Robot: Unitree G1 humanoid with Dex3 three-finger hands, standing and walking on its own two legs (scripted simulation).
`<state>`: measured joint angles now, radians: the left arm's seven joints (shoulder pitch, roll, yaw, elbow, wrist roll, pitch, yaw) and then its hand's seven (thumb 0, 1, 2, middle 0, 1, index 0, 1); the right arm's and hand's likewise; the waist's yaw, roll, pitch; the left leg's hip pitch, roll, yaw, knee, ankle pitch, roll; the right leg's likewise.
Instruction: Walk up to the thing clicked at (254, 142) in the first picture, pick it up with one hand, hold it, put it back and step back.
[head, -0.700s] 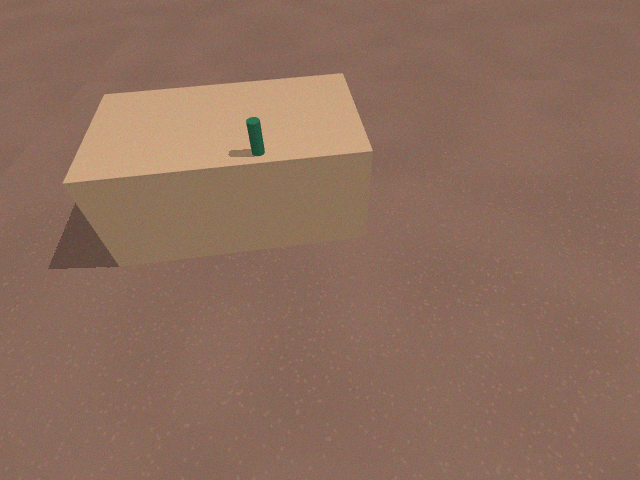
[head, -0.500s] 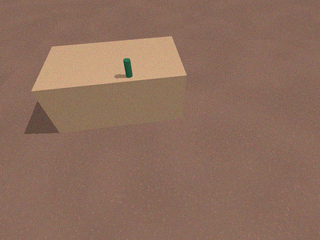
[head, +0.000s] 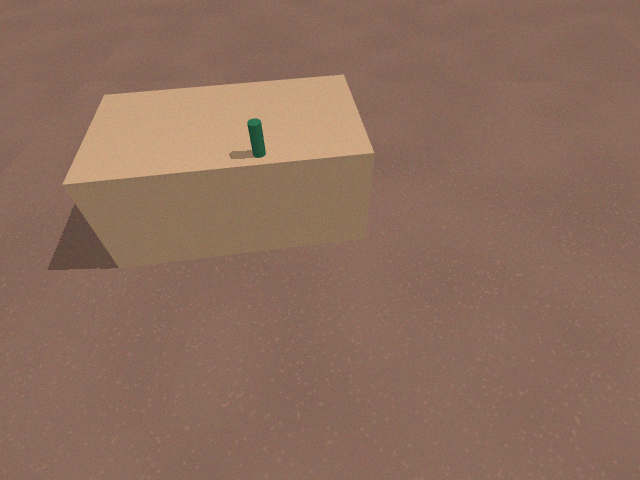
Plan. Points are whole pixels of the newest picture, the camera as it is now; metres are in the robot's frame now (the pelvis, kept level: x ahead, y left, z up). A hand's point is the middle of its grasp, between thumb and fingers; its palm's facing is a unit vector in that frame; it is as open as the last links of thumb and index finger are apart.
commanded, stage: stand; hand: left
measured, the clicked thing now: (256, 138) +1.17 +0.24 -0.27
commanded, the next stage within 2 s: walk up in 0.42 s
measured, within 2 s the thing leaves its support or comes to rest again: neither
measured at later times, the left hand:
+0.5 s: hand out of the picture +0.08 +0.26 -0.15, palm faces +0.01 -0.94 -0.33, open 7.4 cm
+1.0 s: hand out of the picture +0.14 +0.30 -0.20, palm faces +0.10 -0.93 -0.36, open 7.4 cm
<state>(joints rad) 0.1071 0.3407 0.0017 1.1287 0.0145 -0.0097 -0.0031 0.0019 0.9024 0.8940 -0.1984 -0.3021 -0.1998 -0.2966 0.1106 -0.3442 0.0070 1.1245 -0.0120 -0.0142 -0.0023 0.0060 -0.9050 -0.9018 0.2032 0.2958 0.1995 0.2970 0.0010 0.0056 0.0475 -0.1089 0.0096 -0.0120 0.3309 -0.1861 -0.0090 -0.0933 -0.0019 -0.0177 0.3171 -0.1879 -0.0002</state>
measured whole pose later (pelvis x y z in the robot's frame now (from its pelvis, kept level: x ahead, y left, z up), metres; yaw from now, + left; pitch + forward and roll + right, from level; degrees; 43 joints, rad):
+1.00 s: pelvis +0.17 +0.02 -0.04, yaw +6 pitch -4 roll +1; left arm 0.34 0.41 0.07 0.95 0.01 -0.02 -0.03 0.01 0.90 0.89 -0.20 -0.30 -0.20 -0.30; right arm 0.16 -0.37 -0.09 0.85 -0.04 -0.05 0.06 0.01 -0.91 -0.90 0.20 0.30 0.20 0.30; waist 0.04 -0.04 0.15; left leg -0.44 0.00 0.07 0.70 -0.19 0.05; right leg -0.06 -0.05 -0.03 0.94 -0.55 -0.04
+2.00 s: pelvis +0.56 -0.01 -0.02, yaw +9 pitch -4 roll +0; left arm 0.34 0.42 0.04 0.85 0.01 -0.03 -0.05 0.00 0.90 0.89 -0.20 -0.30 -0.20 -0.30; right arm 0.29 -0.37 -0.04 0.81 0.00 -0.09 0.03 0.01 -0.90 -0.90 0.21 0.30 0.20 0.30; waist 0.00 -0.06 0.08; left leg -0.22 0.02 0.07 0.54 -0.24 0.03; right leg -0.44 -0.05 0.04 1.09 -0.36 -0.03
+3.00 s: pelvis +0.74 -0.05 -0.02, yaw +9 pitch -3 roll -2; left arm 0.21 0.36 0.01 0.98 0.02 -0.04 0.02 0.00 0.90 0.89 -0.20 -0.30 -0.20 -0.30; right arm 0.09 -0.37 -0.03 0.92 -0.01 0.03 0.01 0.01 -0.90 -0.90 0.20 0.30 0.20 0.30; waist 0.02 0.06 0.10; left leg -0.37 0.04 -0.01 0.67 -0.27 0.01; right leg -0.22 0.00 -0.05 0.60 -0.33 0.01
